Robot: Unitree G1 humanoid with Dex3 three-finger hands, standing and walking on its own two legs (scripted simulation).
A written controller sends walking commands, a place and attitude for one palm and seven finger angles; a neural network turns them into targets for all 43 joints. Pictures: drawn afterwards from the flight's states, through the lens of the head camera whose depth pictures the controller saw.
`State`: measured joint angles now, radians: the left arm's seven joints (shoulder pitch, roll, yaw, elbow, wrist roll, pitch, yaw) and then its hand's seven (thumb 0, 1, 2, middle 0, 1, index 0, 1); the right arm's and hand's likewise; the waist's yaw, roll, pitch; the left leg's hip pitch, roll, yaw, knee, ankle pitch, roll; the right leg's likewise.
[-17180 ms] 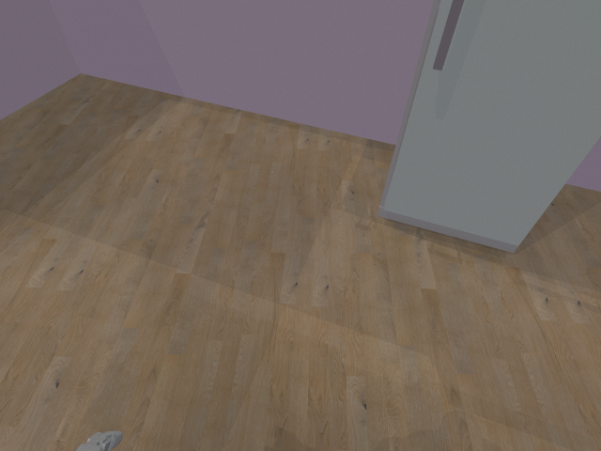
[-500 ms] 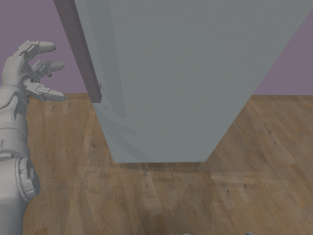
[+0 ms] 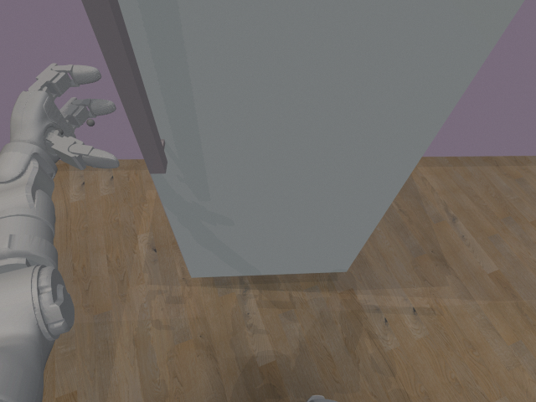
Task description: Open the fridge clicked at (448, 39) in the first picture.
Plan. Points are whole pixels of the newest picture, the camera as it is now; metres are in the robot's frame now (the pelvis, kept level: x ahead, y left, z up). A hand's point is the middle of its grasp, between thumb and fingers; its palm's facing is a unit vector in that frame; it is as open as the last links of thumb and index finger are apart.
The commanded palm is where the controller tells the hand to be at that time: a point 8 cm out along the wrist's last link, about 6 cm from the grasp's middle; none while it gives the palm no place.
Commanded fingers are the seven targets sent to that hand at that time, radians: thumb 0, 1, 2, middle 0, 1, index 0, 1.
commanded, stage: feel for the door with the fingertips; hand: left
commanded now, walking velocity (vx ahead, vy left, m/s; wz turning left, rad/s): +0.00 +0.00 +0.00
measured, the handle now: (119, 32) +0.52 +0.18 +0.24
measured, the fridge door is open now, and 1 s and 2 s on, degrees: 0 0 0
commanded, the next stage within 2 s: slide the fingers in behind the handle in 0.80 s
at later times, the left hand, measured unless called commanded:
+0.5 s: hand (97, 117) +0.47 +0.23 +0.15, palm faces +0.03 -1.00 +0.02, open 14.0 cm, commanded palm +0.46 +0.27 +0.14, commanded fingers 0.00 -0.50 0.30 -0.30 -1.20 -0.30 -1.20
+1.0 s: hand (104, 106) +0.50 +0.23 +0.15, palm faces +0.02 -1.00 +0.00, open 14.0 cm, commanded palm +0.47 +0.27 +0.14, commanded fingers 0.00 -0.50 0.30 -0.30 -1.20 -0.30 -1.20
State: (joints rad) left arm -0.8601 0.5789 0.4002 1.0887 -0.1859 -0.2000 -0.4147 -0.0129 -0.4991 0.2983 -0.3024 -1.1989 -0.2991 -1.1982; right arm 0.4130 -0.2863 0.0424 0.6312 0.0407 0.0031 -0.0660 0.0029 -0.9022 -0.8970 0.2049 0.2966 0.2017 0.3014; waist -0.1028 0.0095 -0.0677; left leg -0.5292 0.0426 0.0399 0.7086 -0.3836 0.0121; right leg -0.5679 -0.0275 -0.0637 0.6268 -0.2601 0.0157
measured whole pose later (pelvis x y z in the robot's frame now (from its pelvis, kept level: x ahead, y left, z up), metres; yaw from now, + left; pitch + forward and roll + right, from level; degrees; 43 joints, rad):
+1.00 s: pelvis +0.00 +0.00 +0.00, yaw -1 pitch +14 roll -2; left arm -0.94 0.61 0.41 1.16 -0.13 -0.22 -0.34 -0.01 -0.50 0.30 -0.30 -1.21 -0.30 -1.20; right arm 0.45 -0.29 0.03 0.64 0.02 0.01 -0.05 0.00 -0.90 -0.90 0.20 0.30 0.20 0.30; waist -0.14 0.02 -0.08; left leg -0.58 0.05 0.04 0.73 -0.39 0.01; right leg -0.62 -0.02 -0.06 0.63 -0.26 0.02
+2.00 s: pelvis -0.01 -0.01 +0.00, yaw +0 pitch +11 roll -1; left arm -0.90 0.49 0.37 1.12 -0.12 -0.23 -0.24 -0.01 -0.50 0.30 -0.30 -1.20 -0.30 -1.20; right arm 0.42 -0.28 0.03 0.65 0.03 -0.02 -0.05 0.00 -0.90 -0.90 0.20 0.30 0.20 0.30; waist -0.13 0.02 -0.06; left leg -0.53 0.05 0.04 0.70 -0.37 0.00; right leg -0.59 -0.02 -0.06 0.65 -0.25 0.00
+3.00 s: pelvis +0.00 -0.01 +0.00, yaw +0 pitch +10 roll -1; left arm -0.86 0.43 0.33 1.06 -0.14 -0.22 -0.22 -0.01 -0.39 0.35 -0.32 -1.22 -0.32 -1.22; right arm 0.39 -0.27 0.02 0.65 0.03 -0.01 -0.05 0.00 -0.90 -0.90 0.20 0.30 0.20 0.30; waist -0.10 0.02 -0.07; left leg -0.49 0.04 0.04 0.69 -0.38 0.00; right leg -0.55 -0.02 -0.06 0.63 -0.26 0.01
